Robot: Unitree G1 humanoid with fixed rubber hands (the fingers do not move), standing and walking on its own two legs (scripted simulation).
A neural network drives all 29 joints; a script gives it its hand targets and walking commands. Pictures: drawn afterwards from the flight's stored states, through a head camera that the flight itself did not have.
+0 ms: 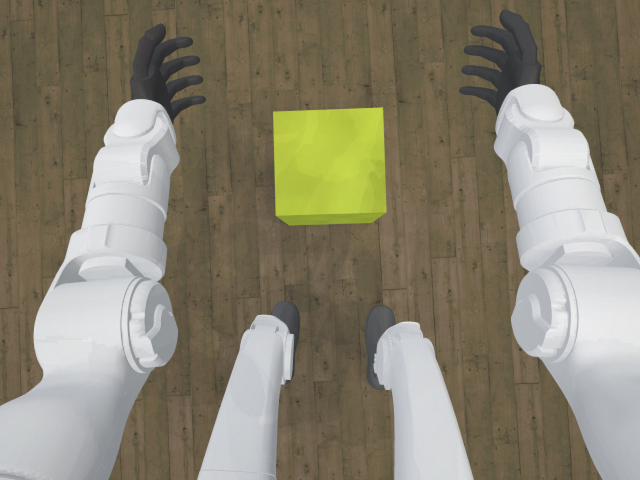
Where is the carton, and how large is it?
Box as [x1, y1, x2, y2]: [273, 107, 386, 224]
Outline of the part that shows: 382,107 273,112 275,208 276,215 288,224 371,222 386,211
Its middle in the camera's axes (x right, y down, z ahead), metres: +0.02 -0.15 +0.85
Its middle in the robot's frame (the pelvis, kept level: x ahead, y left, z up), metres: +0.52 +0.03 -0.53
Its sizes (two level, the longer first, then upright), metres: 0.210 0.200 0.250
